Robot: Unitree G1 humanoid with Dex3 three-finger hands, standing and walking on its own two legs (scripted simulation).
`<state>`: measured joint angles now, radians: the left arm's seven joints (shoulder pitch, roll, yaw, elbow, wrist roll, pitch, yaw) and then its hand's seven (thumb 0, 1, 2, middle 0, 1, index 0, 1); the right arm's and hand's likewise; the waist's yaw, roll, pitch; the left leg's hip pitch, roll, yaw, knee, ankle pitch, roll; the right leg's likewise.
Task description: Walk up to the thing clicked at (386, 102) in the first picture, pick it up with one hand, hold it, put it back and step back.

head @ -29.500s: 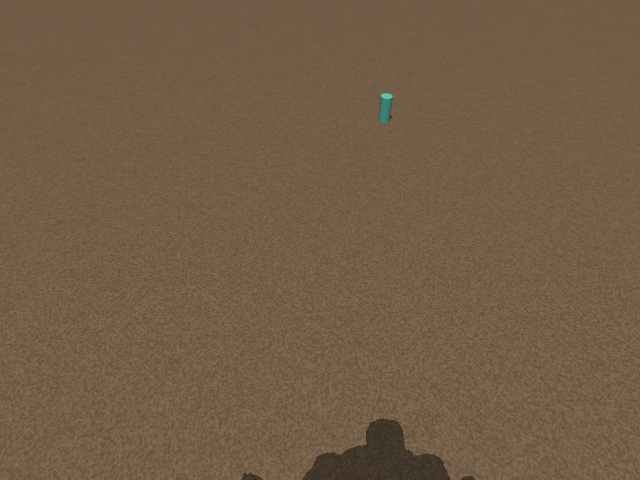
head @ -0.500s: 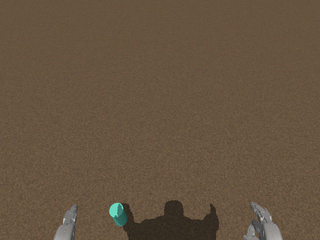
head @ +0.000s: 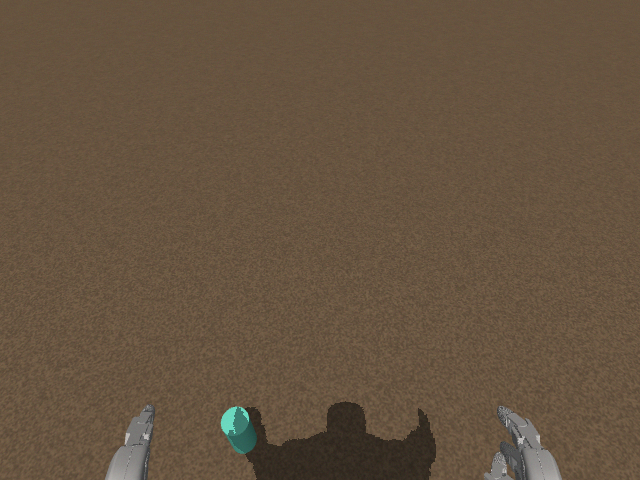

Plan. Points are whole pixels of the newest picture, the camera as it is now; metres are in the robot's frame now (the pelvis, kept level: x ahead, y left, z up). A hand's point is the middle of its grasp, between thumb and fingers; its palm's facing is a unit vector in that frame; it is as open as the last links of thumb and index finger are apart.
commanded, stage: home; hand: left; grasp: from the side
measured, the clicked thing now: (239, 430) +0.40 +0.24 -0.64
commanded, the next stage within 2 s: stand in 0.02 s
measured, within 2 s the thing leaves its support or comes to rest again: neither
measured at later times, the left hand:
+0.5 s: hand out of the picture +0.16 +0.19 -0.08, palm faces -0.01 -0.95 -0.33, open 10.9 cm
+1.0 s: hand out of the picture +0.05 +0.25 -0.11, palm faces -0.01 -0.94 -0.34, open 7.4 cm
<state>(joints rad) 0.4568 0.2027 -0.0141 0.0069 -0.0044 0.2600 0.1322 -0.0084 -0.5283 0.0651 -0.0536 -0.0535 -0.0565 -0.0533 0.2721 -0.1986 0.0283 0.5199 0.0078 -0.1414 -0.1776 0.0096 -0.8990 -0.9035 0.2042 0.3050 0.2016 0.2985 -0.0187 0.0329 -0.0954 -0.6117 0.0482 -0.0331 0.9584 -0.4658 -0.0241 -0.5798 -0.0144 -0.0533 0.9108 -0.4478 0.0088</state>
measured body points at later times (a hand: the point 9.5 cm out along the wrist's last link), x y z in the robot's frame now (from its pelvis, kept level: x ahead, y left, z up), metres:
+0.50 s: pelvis +0.00 +0.00 +0.01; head +0.02 +0.00 +0.45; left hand +0.16 +0.24 -0.06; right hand +0.16 -0.24 -0.09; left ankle +0.01 +0.13 -0.69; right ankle +0.01 -0.13 -0.69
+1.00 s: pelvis -0.01 +0.01 +0.05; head -0.01 +0.01 +0.50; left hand +0.05 +0.30 -0.08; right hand +0.07 -0.27 -0.09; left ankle +0.01 +0.13 -0.69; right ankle +0.01 -0.13 -0.69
